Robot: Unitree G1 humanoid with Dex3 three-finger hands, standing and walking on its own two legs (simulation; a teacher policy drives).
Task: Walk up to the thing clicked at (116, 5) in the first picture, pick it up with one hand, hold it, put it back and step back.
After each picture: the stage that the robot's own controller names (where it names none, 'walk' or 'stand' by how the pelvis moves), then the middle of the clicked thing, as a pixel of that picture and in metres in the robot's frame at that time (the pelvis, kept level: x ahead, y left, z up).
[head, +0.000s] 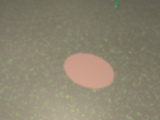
stand; (116, 4) +2.29 -0.66 -0.72
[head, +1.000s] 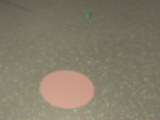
walk; (87, 14) +2.23 -0.08 -0.70
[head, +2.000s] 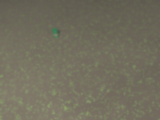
walk; (55, 33) +1.62 +0.31 -0.71
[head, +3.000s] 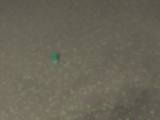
walk; (54, 59) +1.14 +0.29 -0.71
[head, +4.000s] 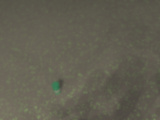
walk; (56, 88) +0.78 +0.26 -0.71
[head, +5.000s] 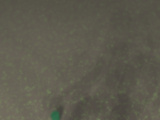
walk; (55, 117) +0.50 +0.21 -0.71
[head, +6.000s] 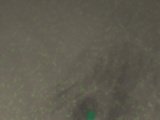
stand; (90, 117) +0.46 -0.08 -0.68
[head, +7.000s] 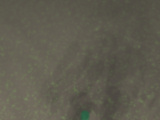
stand; (84, 117) +0.46 -0.05 -0.72
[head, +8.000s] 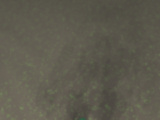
stand; out of the picture +0.43 -0.04 -0.72
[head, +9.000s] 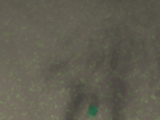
walk; (92, 112) +0.40 -0.09 -0.66
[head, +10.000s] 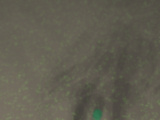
walk; (97, 115) +0.40 -0.10 -0.68
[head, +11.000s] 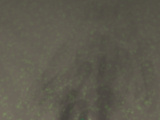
stand; out of the picture +0.39 -0.06 -0.69
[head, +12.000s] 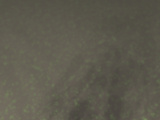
stand; out of the picture +0.41 -0.06 -0.70
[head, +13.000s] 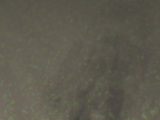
stand; out of the picture +0.36 -0.05 -0.73
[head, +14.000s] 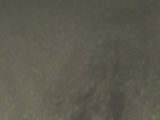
stand; out of the picture +0.35 -0.05 -0.73
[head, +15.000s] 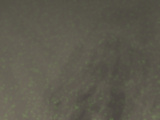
stand; out of the picture +0.35 -0.05 -0.73
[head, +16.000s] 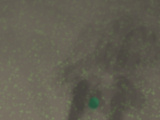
go down; (93, 104) +0.39 -0.06 -0.59
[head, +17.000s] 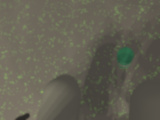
go down; (124, 58) +0.45 -0.12 -0.27
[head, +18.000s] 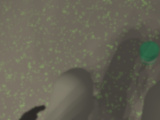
close in; (148, 54) +0.45 -0.13 -0.25
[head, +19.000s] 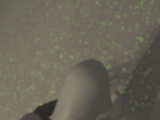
close; out of the picture +0.45 -0.15 -0.23
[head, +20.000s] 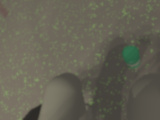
go down; (131, 57) +0.46 -0.12 -0.26
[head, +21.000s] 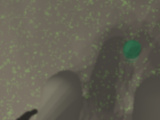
go down; (131, 51) +0.45 -0.12 -0.26
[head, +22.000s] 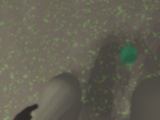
go down; (128, 57) +0.45 -0.12 -0.26
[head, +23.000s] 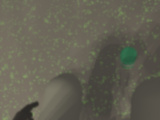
go down; (127, 58) +0.45 -0.12 -0.27
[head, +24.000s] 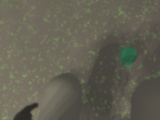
go down; (127, 58) +0.45 -0.12 -0.27
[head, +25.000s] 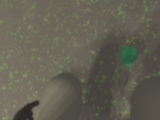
go down; (128, 57) +0.45 -0.12 -0.27
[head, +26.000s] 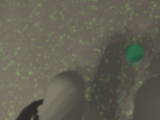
go down; (134, 56) +0.45 -0.12 -0.26
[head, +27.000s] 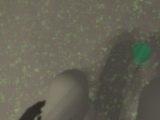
go down; (141, 55) +0.45 -0.13 -0.25
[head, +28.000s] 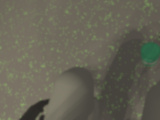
go down; (149, 55) +0.45 -0.14 -0.25
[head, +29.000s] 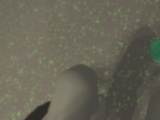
go down; out of the picture +0.45 -0.14 -0.24
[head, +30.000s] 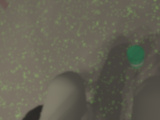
go down; (135, 57) +0.45 -0.13 -0.25
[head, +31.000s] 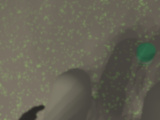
go down; (145, 54) +0.45 -0.13 -0.26
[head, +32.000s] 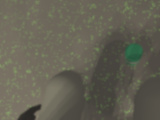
close in; (133, 55) +0.45 -0.12 -0.26
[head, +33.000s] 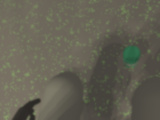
go down; (130, 57) +0.45 -0.12 -0.26
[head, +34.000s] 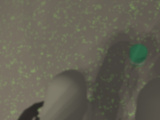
go down; (137, 56) +0.45 -0.13 -0.25
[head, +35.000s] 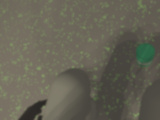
go down; (144, 55) +0.45 -0.13 -0.25
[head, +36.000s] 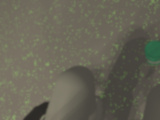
go down; (154, 53) +0.45 -0.14 -0.24
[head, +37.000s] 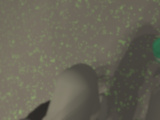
go down; out of the picture +0.45 -0.15 -0.24
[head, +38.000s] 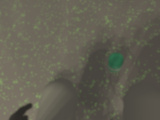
go down; (115, 63) +0.46 -0.10 -0.30
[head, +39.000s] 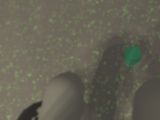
go down; (131, 58) +0.45 -0.12 -0.25
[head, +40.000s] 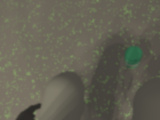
go down; (132, 57) +0.45 -0.13 -0.25
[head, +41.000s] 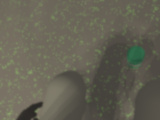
go down; (135, 57) +0.45 -0.13 -0.25
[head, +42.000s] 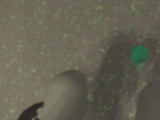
go down; (138, 57) +0.45 -0.13 -0.25
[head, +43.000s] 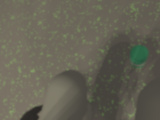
go down; (138, 57) +0.45 -0.13 -0.25
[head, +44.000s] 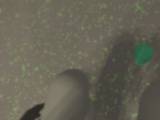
go down; (142, 56) +0.45 -0.13 -0.25
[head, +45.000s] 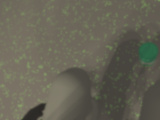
go down; (147, 55) +0.45 -0.14 -0.24
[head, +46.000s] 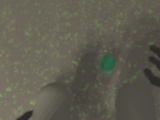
walk; (107, 65) +0.45 -0.10 -0.31
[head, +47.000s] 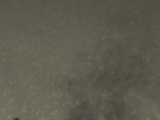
stand; out of the picture +0.37 -0.04 -0.66
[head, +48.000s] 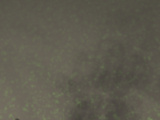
stand; out of the picture +0.37 -0.04 -0.66
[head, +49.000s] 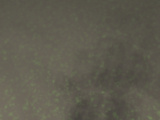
stand; out of the picture +0.37 -0.04 -0.66
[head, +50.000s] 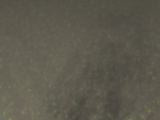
stand; out of the picture +0.40 -0.05 -0.72
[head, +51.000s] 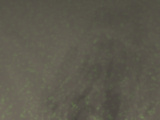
stand; out of the picture +0.38 -0.05 -0.72
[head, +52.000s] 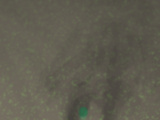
walk; (83, 113) +0.42 -0.04 -0.70
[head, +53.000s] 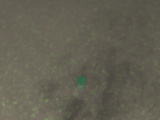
walk; (80, 82) +0.69 -0.08 -0.70
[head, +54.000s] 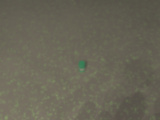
stand; (81, 66) +1.04 +0.00 -0.70
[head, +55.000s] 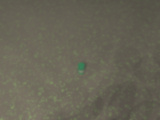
stand; (81, 68) +0.97 -0.06 -0.72
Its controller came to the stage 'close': yes
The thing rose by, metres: 0.00
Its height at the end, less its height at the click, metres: +0.00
